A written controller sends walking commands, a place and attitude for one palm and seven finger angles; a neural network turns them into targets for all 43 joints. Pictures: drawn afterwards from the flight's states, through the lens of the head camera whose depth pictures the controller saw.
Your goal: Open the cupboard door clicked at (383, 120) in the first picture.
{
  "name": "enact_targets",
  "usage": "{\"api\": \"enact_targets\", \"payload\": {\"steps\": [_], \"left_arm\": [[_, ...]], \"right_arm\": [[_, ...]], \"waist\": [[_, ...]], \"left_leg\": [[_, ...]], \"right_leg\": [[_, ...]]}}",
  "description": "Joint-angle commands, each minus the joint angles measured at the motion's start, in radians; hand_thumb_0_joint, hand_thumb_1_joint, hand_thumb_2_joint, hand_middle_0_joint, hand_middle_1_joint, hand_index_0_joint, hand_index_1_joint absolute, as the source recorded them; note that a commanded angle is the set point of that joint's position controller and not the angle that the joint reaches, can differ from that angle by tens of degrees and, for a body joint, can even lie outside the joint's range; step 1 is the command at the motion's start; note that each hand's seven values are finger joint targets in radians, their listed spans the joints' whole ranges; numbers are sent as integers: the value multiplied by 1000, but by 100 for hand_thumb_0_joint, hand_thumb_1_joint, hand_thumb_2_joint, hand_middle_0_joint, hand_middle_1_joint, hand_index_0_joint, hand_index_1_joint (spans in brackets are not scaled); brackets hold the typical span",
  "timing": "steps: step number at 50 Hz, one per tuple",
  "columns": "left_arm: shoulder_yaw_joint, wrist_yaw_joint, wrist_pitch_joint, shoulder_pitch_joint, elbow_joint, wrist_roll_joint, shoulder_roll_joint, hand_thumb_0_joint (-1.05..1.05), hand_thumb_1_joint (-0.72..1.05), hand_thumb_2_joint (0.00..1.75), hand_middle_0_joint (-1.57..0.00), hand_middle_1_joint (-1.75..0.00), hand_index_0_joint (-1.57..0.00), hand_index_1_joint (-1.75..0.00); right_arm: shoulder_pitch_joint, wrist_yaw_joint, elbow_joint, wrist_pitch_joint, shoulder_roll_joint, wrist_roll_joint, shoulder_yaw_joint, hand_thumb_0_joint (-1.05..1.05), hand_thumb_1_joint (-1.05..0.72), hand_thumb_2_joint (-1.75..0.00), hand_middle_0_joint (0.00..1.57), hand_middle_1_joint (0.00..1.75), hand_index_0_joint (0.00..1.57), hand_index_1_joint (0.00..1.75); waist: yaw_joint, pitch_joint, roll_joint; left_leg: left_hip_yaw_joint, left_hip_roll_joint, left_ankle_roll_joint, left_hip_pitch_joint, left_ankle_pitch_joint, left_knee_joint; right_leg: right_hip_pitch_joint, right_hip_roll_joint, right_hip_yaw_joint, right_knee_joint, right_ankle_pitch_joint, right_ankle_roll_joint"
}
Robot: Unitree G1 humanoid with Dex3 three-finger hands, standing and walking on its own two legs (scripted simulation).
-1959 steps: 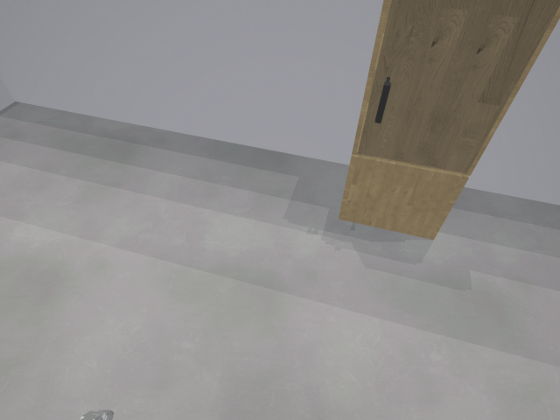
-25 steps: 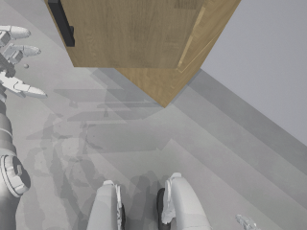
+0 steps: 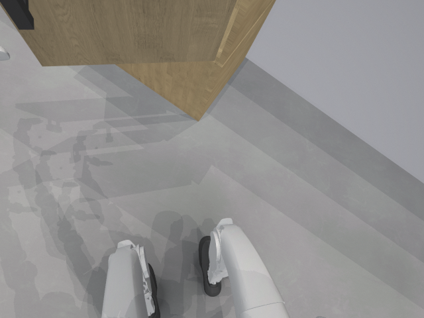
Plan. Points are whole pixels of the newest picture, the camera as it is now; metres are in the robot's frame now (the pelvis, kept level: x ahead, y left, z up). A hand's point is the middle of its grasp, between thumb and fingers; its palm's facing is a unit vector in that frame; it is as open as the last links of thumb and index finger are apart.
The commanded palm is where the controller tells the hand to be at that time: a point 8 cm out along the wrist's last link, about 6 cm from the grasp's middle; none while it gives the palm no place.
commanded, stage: move the hooked fingers beside the handle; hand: left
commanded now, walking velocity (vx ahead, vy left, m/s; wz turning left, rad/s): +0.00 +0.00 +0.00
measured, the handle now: out of the picture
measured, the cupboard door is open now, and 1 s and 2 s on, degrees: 44 43 43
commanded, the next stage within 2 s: slide the fingers in behind the handle in 0.76 s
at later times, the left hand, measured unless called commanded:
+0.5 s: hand out of the picture +0.57 +0.27 +0.06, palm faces +0.05 -1.00 -0.04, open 14.0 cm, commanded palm +0.56 +0.29 +0.06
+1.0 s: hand out of the picture +0.58 +0.27 +0.05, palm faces +0.04 -1.00 -0.04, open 14.0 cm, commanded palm +0.58 +0.27 +0.06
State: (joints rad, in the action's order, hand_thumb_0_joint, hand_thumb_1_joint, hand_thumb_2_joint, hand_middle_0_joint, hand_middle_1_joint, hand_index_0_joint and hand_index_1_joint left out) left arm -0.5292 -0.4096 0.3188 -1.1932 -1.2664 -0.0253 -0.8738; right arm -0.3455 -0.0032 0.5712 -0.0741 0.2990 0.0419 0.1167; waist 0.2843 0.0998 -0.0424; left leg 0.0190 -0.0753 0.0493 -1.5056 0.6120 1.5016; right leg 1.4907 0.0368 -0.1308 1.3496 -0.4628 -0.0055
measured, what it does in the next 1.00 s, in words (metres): stands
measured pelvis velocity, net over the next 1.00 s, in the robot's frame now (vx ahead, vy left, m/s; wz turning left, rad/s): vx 0.01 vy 0.00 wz -0.01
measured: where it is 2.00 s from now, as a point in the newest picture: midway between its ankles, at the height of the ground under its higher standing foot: (181, 290)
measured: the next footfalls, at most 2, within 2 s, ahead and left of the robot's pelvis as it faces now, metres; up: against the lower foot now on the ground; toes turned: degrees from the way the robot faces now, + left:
none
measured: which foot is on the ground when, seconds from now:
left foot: down 0.00-1.00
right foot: down 0.00-1.00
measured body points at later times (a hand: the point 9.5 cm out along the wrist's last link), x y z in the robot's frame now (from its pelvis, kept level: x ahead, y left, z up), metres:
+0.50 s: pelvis +0.01 +0.00 +0.02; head +0.23 +0.05 +0.41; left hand +0.56 +0.32 +0.07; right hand +0.02 -0.27 -0.07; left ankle +0.02 +0.09 -0.57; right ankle +0.08 -0.13 -0.57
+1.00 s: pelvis +0.01 +0.00 +0.00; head +0.24 +0.05 +0.39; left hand +0.57 +0.32 +0.05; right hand +0.01 -0.26 -0.09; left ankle +0.02 +0.09 -0.57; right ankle +0.08 -0.13 -0.57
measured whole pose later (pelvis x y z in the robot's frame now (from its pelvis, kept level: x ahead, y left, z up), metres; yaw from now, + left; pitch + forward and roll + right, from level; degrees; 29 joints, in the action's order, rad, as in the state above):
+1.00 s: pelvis +0.01 +0.00 +0.00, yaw +0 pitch +35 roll -8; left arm -0.54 -0.40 0.31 -1.13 -1.19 -0.01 -0.83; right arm -0.33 0.02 0.57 -0.11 0.27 0.04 0.11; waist 0.27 0.10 -0.04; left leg 0.03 -0.08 0.04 -1.49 0.62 1.49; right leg 1.48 0.02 -0.13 1.33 -0.47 0.00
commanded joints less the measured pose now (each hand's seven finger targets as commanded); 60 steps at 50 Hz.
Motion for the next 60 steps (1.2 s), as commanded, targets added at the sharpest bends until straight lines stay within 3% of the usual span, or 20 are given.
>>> {"api": "enact_targets", "payload": {"steps": [1, 5, 9, 13, 15, 19, 21, 23, 25, 31, 35, 36, 38, 41, 43, 48, 49, 53, 55, 60], "left_arm": [[-30, -1, 47, -344, 215, 15, -274, 0, -50, 30, -30, -120, -30, -120], [-55, -5, 26, -310, 262, 30, -289, 0, -50, 30, -30, -120, -30, -120], [-59, -2, 28, -327, 303, 40, -288, 0, -50, 30, -30, -120, -30, -120], [-83, 9, 65, -350, 386, 52, -299, 0, -50, 30, -30, -120, -30, -120], [-51, 9, 57, -304, 344, 58, -235, 0, -50, 30, -30, -120, -30, -120], [-30, 5, 39, -248, 293, 59, -207, 0, -50, 30, -30, -120, -30, -120], [-50, 7, 44, -224, 277, 58, -231, 0, -50, 30, -30, -120, -30, -120], [-49, 9, 58, -237, 299, 63, -229, 0, -50, 30, -30, -120, -30, -120], [-43, 9, 69, -244, 279, 64, -228, 0, -50, 30, -30, -120, -30, -120], [-4, 5, 90, -302, 247, 59, -195, 0, -50, 30, -30, -120, -30, -120], [-17, 8, 86, -359, 260, 50, -243, 0, -50, 30, -30, -120, -30, -120], [-13, 5, 91, -367, 280, 49, -233, 0, -50, 30, -30, -120, -30, -120], [-35, 3, 84, -331, 267, 50, -252, 0, -50, 30, -30, -120, -30, -120], [-22, 2, 69, -333, 264, 44, -237, 0, -50, 30, -30, -120, -30, -120], [-55, 5, 60, -350, 278, 46, -285, 0, -50, 30, -30, -120, -30, -120], [-27, 10, 59, -349, 317, 49, -237, 0, -50, 30, -30, -120, -30, -120], [-16, 13, 53, -342, 297, 51, -213, 0, -50, 30, -30, -120, -30, -120], [-28, 28, 48, -336, 289, 47, -225, 0, -50, 30, -30, -120, -30, -120], [5, 37, 46, -349, 284, 44, -181, 0, -50, 30, -30, -120, -30, -120], [37, 55, 62, -352, 312, 43, -122, 0, -50, 30, -30, -120, -30, -120]], "right_arm": [[-244, -11, -22, -16, 223, 7, -80, 0, -90, -90, 20, 30, 20, 30], [-244, -4, -34, -34, 217, 5, -81, 0, -90, -90, 20, 30, 20, 30], [-244, -4, -28, -36, 214, 1, -84, 0, -90, -90, 20, 30, 20, 30], [-248, 1, -9, -29, 208, 5, -93, 0, -90, -90, 20, 30, 20, 30], [-245, 7, -3, -28, 202, 2, -96, 0, -90, -90, 20, 30, 20, 30], [-238, 6, -9, -31, 199, -2, -92, 0, -90, -90, 20, 30, 20, 30], [-230, 3, -18, -31, 197, -4, -90, 0, -90, -90, 20, 30, 20, 30], [-226, 3, -22, -31, 197, -3, -91, 0, -90, -90, 20, 30, 20, 30], [-216, 0, -23, -30, 197, -5, -89, 0, -90, -90, 20, 30, 20, 30], [-205, -3, -18, -23, 201, -6, -88, 0, -90, -90, 20, 30, 20, 30], [-207, -9, -15, -26, 211, -1, -83, 0, -90, -90, 20, 30, 20, 30], [-214, -6, -16, -24, 208, 0, -87, 0, -90, -90, 20, 30, 20, 30], [-216, -4, -19, -30, 213, 0, -86, 0, -90, -90, 20, 30, 20, 30], [-216, -2, -19, -34, 209, 0, -84, 0, -90, -90, 20, 30, 20, 30], [-221, -3, -19, -37, 213, 0, -81, 0, -90, -90, 20, 30, 20, 30], [-224, 3, -15, -34, 207, 1, -85, 0, -90, -90, 20, 30, 20, 30], [-226, 3, -11, -33, 205, 1, -86, 0, -90, -90, 20, 30, 20, 30], [-234, 4, -6, -32, 205, 2, -84, 0, -90, -90, 20, 30, 20, 30], [-232, 6, -6, -29, 200, 5, -84, 0, -90, -90, 20, 30, 20, 30], [-242, 11, 10, -28, 197, 9, -95, 0, -90, -90, 20, 30, 20, 30]], "waist": [[-15, 677, -335], [-24, 680, -283], [-15, 670, -276], [-30, 728, -343], [-23, 689, -317], [-23, 624, -275], [-34, 605, -250], [-32, 622, -256], [-24, 589, -230], [-1, 578, -263], [2, 630, -279], [-3, 657, -332], [-16, 675, -308], [-9, 663, -315], [-11, 673, -287], [-13, 694, -323], [-2, 672, -291], [-10, 656, -293], [3, 630, -277], [2, 648, -324]], "left_leg": [[142, 10, -48, 645, -598, -191], [117, 11, -29, 585, -565, -194], [113, 10, -23, 573, -529, -201], [122, 8, -38, 670, -610, -206], [114, 10, -33, 662, -601, -209], [101, 12, -24, 615, -576, -221], [92, 16, -19, 576, -556, -218], [86, 18, -18, 573, -559, -217], [82, 19, -16, 543, -527, -217], [92, 20, -18, 557, -506, -201], [100, 21, -22, 559, -511, -185], [107, 20, -30, 607, -557, -184], [115, 19, -36, 620, -586, -185], [116, 15, -31, 614, -579, -181], [113, 16, -27, 582, -556, -179], [118, 14, -33, 618, -558, -190], [118, 13, -30, 607, -540, -192], [118, 14, -31, 596, -525, -202], [112, 16, -26, 568, -493, -206], [124, 12, -40, 651, -548, -214]], "right_leg": [[-223, -64, 32, -101, 209, 31], [-310, -69, 44, -120, 237, 23], [-322, -74, 46, -129, 227, 21], [-319, -72, 45, -133, 253, 26], [-320, -75, 48, -149, 255, 24], [-350, -75, 49, -163, 262, 22], [-374, -75, 55, -160, 271, 25], [-391, -76, 59, -161, 283, 23], [-391, -76, 59, -162, 266, 22], [-313, -74, 56, -147, 226, 26], [-306, -72, 50, -126, 221, 25], [-283, -70, 49, -118, 234, 30], [-296, -72, 45, -120, 243, 28], [-276, -72, 44, -116, 238, 29], [-310, -73, 46, -116, 243, 24], [-298, -75, 45, -123, 233, 27], [-292, -77, 43, -128, 225, 25], [-293, -75, 41, -129, 216, 27], [-298, -76, 43, -137, 207, 25], [-260, -74, 39, -142, 218, 30]]}}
